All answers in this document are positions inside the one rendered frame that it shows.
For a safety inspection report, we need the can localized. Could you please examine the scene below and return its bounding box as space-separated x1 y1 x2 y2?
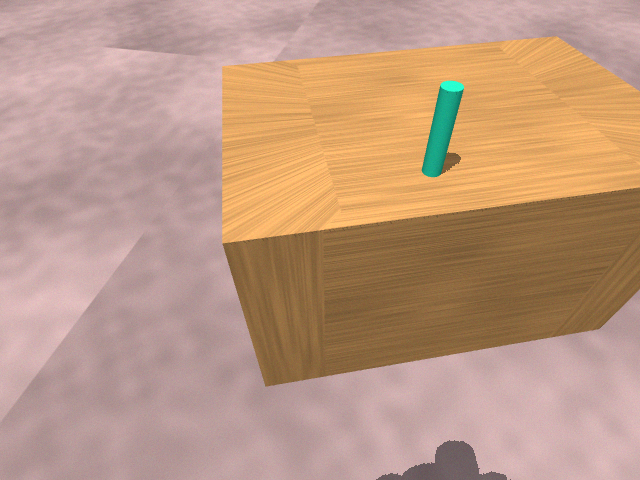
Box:
422 81 464 177

